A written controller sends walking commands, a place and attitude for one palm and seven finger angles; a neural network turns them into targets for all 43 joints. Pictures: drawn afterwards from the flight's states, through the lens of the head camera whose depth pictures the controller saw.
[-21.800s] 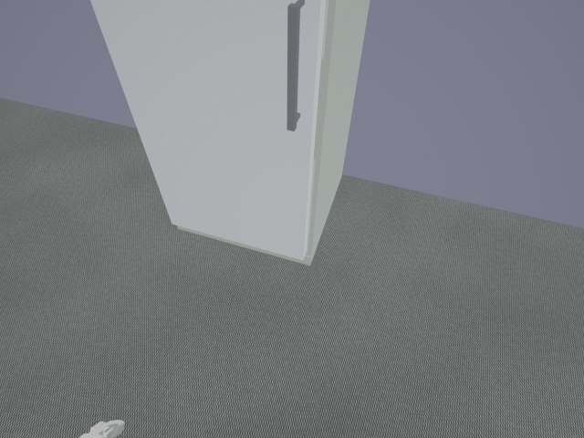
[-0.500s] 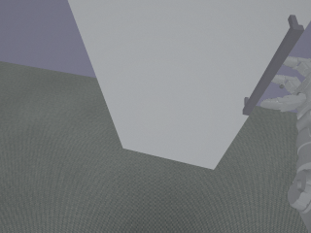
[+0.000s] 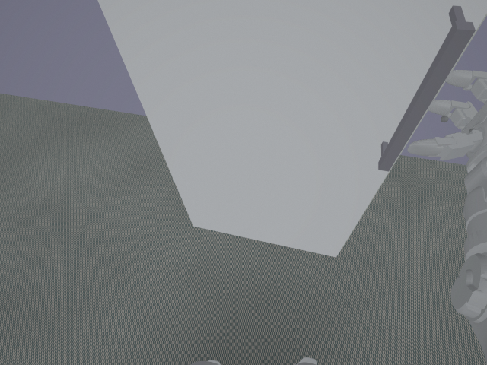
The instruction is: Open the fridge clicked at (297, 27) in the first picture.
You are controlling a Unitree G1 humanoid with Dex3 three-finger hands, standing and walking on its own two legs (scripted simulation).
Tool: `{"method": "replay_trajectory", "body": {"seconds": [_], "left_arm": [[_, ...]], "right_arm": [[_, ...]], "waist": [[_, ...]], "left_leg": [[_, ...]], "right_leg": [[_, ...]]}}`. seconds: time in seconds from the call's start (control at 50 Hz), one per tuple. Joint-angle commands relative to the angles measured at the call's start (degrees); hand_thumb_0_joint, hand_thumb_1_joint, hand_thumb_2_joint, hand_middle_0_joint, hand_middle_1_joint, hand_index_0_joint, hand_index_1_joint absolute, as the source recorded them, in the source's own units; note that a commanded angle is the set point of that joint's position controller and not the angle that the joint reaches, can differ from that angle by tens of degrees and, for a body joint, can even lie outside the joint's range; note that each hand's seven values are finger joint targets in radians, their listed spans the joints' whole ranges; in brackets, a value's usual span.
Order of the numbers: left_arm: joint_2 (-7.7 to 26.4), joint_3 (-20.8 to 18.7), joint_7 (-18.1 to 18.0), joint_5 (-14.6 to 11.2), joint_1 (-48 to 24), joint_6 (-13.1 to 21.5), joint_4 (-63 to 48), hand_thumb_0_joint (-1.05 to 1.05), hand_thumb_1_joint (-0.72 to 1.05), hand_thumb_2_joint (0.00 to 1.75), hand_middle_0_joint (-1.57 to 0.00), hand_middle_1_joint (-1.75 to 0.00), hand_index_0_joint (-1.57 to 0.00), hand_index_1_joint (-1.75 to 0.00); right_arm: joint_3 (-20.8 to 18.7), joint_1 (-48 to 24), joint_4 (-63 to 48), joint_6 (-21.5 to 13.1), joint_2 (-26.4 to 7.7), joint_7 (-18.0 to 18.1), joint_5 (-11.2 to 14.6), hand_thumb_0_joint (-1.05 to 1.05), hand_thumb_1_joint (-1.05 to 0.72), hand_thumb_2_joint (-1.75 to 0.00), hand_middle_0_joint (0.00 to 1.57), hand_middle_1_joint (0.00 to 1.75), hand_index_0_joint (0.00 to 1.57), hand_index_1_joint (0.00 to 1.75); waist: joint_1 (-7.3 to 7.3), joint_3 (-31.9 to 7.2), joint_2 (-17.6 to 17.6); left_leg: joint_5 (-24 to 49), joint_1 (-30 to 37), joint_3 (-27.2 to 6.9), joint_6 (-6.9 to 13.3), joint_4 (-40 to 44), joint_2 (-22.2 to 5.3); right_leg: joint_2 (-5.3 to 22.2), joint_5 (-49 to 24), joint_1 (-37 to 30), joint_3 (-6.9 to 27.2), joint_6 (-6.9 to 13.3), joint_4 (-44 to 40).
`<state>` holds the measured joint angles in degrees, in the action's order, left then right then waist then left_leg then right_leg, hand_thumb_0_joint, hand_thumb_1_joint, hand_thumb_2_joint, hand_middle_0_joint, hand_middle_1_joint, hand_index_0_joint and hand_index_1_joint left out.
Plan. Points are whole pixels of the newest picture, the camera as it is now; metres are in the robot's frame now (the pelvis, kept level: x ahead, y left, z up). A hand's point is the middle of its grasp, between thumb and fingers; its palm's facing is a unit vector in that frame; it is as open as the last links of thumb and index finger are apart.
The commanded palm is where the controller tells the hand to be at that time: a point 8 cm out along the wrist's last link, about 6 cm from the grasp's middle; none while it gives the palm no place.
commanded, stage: slide the fingers in behind the handle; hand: right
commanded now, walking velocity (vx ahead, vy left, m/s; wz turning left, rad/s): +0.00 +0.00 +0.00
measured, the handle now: (413, 104) +0.53 -0.19 +0.13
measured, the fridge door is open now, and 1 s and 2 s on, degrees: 0 0 0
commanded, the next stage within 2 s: grip the handle and tug to test in 1.68 s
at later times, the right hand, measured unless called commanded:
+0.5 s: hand (423, 123) +0.47 -0.19 +0.14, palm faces +0.11 +0.99 +0.00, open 14.0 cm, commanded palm +0.44 -0.24 +0.14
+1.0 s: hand (402, 119) +0.49 -0.17 +0.14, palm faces +0.10 +0.99 +0.01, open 14.0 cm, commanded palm +0.45 -0.22 +0.14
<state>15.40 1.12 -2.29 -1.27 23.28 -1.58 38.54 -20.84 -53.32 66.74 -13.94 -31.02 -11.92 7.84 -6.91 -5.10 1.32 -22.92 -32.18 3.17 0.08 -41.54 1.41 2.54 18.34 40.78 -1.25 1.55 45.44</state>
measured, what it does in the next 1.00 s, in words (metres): stands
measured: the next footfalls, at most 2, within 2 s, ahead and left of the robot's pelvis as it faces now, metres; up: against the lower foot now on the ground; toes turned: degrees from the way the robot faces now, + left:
none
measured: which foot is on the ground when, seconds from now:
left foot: down 0.00-1.00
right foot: down 0.00-1.00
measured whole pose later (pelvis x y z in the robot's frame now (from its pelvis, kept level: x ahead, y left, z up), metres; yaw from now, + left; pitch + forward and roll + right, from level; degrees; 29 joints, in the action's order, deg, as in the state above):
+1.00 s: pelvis +0.00 +0.01 +0.00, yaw +1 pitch +12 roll +2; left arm 15.2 0.3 -1.5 -1.4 23.1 -1.5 38.0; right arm -20.2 -48.2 61.0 -14.1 -23.7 -6.3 6.9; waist -6.9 -5.3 1.9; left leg -23.0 -29.9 1.9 1.0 -41.4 2.0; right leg 3.2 18.0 37.1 -2.3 0.6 43.5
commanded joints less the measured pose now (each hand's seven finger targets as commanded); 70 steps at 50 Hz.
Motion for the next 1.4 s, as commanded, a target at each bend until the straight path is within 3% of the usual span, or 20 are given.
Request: {"method": "replay_trajectory", "body": {"seconds": [0.0,0.08,0.1,0.12,0.18,0.26,0.44,0.56,0.7,0.76,0.82,0.86,0.96,0.98,1.04,1.06,1.2,1.26,1.3,1.38], "left_arm": [[10.4,-3.8,-0.8,0.2,6.8,1.7,-3.6,0.0,0.9,0.9,-0.2,-0.3,-0.2,-0.3],[9.7,-3.8,-0.4,0.1,6.2,1.9,-4.2,0.0,0.9,0.9,-0.2,-0.3,-0.2,-0.3],[10.0,-3.8,-0.4,0.0,5.9,1.9,-4.2,0.0,0.9,0.9,-0.2,-0.3,-0.2,-0.3],[9.8,-3.7,-0.4,-0.2,5.5,1.9,-4.3,0.0,0.9,0.9,-0.2,-0.3,-0.2,-0.3],[9.7,-3.7,-0.3,-0.2,5.2,2.0,-5.2,0.0,0.9,0.9,-0.2,-0.3,-0.2,-0.3],[9.4,-3.5,-0.1,-0.2,4.3,1.8,-5.8,0.0,0.9,0.9,-0.2,-0.3,-0.2,-0.3],[9.0,-3.8,-0.2,-0.4,3.5,2.1,-5.7,0.0,0.9,0.9,-0.2,-0.3,-0.2,-0.3],[9.0,-3.5,-0.7,-0.8,3.0,2.1,-5.4,0.0,0.9,0.9,-0.2,-0.3,-0.2,-0.3],[8.7,-3.6,-0.2,-0.2,3.6,2.8,-4.7,0.0,0.9,0.9,-0.2,-0.3,-0.2,-0.3],[8.7,-3.6,0.1,-0.2,3.3,2.5,-4.6,0.0,0.9,0.9,-0.2,-0.3,-0.2,-0.3],[9.2,-3.6,-0.1,-0.3,3.7,1.9,-5.0,0.0,0.9,0.9,-0.2,-0.3,-0.2,-0.3],[8.8,-3.6,-0.2,-0.4,3.4,1.9,-5.5,0.0,0.9,0.9,-0.2,-0.3,-0.2,-0.3],[8.5,-3.9,0.0,-0.2,3.8,2.0,-5.5,0.0,0.9,0.9,-0.2,-0.3,-0.2,-0.3],[8.5,-3.9,0.1,-0.1,4.3,1.9,-5.3,0.0,0.9,0.9,-0.2,-0.3,-0.2,-0.3],[8.8,-3.8,0.1,-0.3,4.3,1.6,-5.0,0.0,0.9,0.9,-0.2,-0.3,-0.2,-0.3],[8.6,-3.8,0.2,-0.4,3.9,1.5,-5.3,0.0,0.9,0.9,-0.2,-0.3,-0.2,-0.3],[8.3,-4.2,0.3,-0.3,3.8,1.7,-5.3,0.0,0.9,0.9,-0.2,-0.3,-0.2,-0.3],[8.2,-4.2,0.5,-0.2,3.7,1.8,-4.7,0.0,0.9,0.9,-0.2,-0.3,-0.2,-0.3],[8.3,-4.4,0.6,-0.1,3.6,1.8,-5.0,0.0,0.9,0.9,-0.2,-0.3,-0.2,-0.3],[8.3,-4.2,0.7,-0.2,3.2,1.5,-5.4,0.0,0.9,0.9,-0.2,-0.3,-0.2,-0.3]], "right_arm": [[-1.3,-27.8,-14.7,-4.3,-12.1,-0.6,0.0,0.0,0.5,-0.3,0.3,1.2,0.3,1.2],[1.9,-25.8,-17.0,-4.5,-6.8,-0.6,0.8,0.0,0.5,-0.3,0.3,1.2,0.3,1.2],[0.1,-24.9,-17.2,-4.4,-8.8,-0.4,0.9,0.0,0.5,-0.3,0.3,1.2,0.3,1.2],[1.2,-24.9,-17.4,-4.1,-7.2,-0.3,1.3,0.0,0.5,-0.3,0.3,1.2,0.3,1.2],[-0.6,-21.8,-19.2,-3.6,-7.7,0.8,1.9,0.0,0.5,-0.3,0.3,1.2,0.3,1.2],[-2.8,-20.5,-19.4,-3.1,-10.5,3.2,0.2,0.0,0.5,-0.3,0.3,1.2,0.3,1.2],[-1.1,-20.6,-20.9,-4.4,-7.9,3.6,-0.1,0.0,0.5,-0.3,0.3,1.2,0.3,1.2],[2.1,-22.7,-16.7,-1.9,-5.1,2.6,0.6,0.0,0.5,-0.3,0.3,1.2,0.3,1.2],[0.2,-24.4,-20.0,-5.4,-6.4,4.8,0.2,0.0,0.5,-0.3,0.3,1.2,0.3,1.2],[1.4,-23.2,-17.4,-4.9,-5.2,5.0,-0.5,0.0,0.5,-0.3,0.3,1.2,0.3,1.2],[-1.7,-22.1,-15.7,-3.5,-9.4,5.3,-0.9,0.0,0.5,-0.3,0.3,1.2,0.3,1.2],[0.0,-23.4,-17.7,-3.2,-7.0,5.2,-0.6,0.0,0.5,-0.3,0.3,1.2,0.3,1.2],[-1.1,-22.4,-21.2,-5.2,-7.0,5.7,-0.1,0.0,0.5,-0.3,0.3,1.2,0.3,1.2],[-0.7,-21.2,-20.2,-5.2,-6.3,5.7,-0.1,0.0,0.5,-0.3,0.3,1.2,0.3,1.2],[-1.0,-21.0,-17.6,-4.0,-7.5,5.3,-0.7,0.0,0.5,-0.3,0.3,1.2,0.3,1.2],[0.6,-20.5,-17.0,-3.3,-5.6,5.0,-0.6,0.0,0.5,-0.3,0.3,1.2,0.3,1.2],[0.9,-21.4,-21.7,-4.3,-3.3,5.3,0.8,0.0,0.5,-0.3,0.3,1.2,0.3,1.2],[1.8,-22.0,-21.5,-4.6,-2.8,6.0,-0.1,0.0,0.5,-0.3,0.3,1.2,0.3,1.2],[0.7,-21.0,-23.0,-4.9,-3.6,6.6,-0.4,0.0,0.5,-0.3,0.3,1.2,0.3,1.2],[0.9,-19.1,-22.9,-4.1,-3.3,6.8,-0.3,0.0,0.5,-0.3,0.3,1.2,0.3,1.2]], "waist": [[-1.35,-23.2,6.5],[-1.42,-22.3,7.0],[-0.71,-22.6,7.0],[-1.12,-21.5,6.0],[0.37,-21.7,4.7],[1.26,-19.2,3.6],[0.51,-20.2,3.1],[-0.89,-15.2,1.3],[0.0,-22.6,3.0],[-0.08,-19.6,3.6],[0.37,-19.2,0.9],[0.18,-19.9,2.0],[0.63,-22.6,2.9],[0.28,-21.8,0.3],[0.08,-18.7,0.1],[-0.03,-17.6,1.2],[0.34,-22.2,2.4],[-0.09,-20.2,3.0],[0.71,-22.4,3.2],[1.13,-21.1,2.5]], "left_leg": [[15.5,-4.4,-1.0,0.8,4.9,2.1],[15.0,-5.0,-0.3,1.1,4.9,2.4],[15.1,-4.7,-0.4,1.1,4.9,2.4],[15.1,-4.3,-0.4,1.0,5.2,2.4],[16.4,-1.9,-0.3,1.1,5.0,2.4],[17.1,-0.1,-0.6,0.8,4.8,2.2],[18.4,0.9,-1.5,0.7,5.4,2.0],[15.3,-0.4,-1.8,0.3,7.0,1.5],[18.2,1.2,-2.0,0.5,5.3,1.6],[17.0,0.1,-1.8,0.4,5.5,1.6],[19.1,3.5,-2.5,0.1,5.8,1.3],[19.9,3.5,-2.5,0.1,6.0,1.3],[23.1,4.6,-2.5,0.2,5.4,1.8],[23.6,5.2,-2.5,0.2,5.4,1.9],[22.4,4.3,-2.6,0.0,5.9,1.6],[21.7,3.7,-2.6,0.0,6.3,1.6],[24.1,3.9,-2.2,0.3,5.5,1.9],[22.3,1.8,-1.7,0.4,5.4,1.9],[23.4,2.7,-1.8,0.5,5.0,1.9],[23.7,3.7,-1.5,0.7,5.1,1.9]], "right_leg": [[0.0,-16.8,-27.9,5.0,0.3,-3.4],[0.0,-17.4,-29.4,5.2,0.2,-3.4],[0.1,-17.1,-29.3,5.2,0.1,-3.6],[0.0,-16.5,-28.9,5.0,0.2,-4.0],[-0.2,-17.4,-27.7,4.6,0.4,-4.1],[-0.5,-16.4,-24.8,3.8,0.4,-4.8],[-0.6,-15.7,-26.0,2.9,0.5,-4.4],[-1.0,-10.5,-22.6,2.7,0.9,-5.4],[-1.1,-14.8,-25.9,3.2,0.7,-4.1],[-1.1,-13.2,-24.3,2.9,0.6,-4.1],[-1.4,-12.6,-20.7,2.1,1.1,-4.6],[-1.5,-13.3,-21.9,1.8,1.0,-4.7],[-1.3,-17.0,-24.4,1.7,0.9,-4.1],[-1.4,-17.1,-23.4,1.7,1.2,-3.9],[-1.4,-14.8,-21.3,1.6,1.2,-4.6],[-1.5,-14.1,-21.3,1.4,1.2,-4.8],[-1.3,-18.5,-25.7,1.8,0.9,-4.1],[-1.0,-18.2,-26.3,2.3,0.7,-4.1],[-1.1,-19.5,-27.2,2.3,0.7,-3.9],[-1.1,-19.9,-26.4,2.2,0.6,-4.2]]}}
